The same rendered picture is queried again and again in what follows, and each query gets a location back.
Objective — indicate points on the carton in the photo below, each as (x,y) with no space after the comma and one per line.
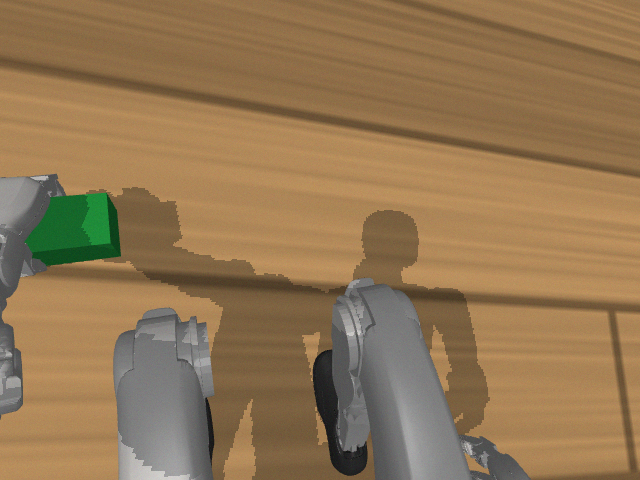
(76,228)

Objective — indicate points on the left robot hand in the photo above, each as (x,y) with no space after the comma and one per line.
(23,203)

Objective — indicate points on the right robot hand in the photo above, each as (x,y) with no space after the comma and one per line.
(500,466)

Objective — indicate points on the left robot arm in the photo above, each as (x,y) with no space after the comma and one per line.
(12,254)

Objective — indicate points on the right robot foot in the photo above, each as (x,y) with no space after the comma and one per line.
(346,462)

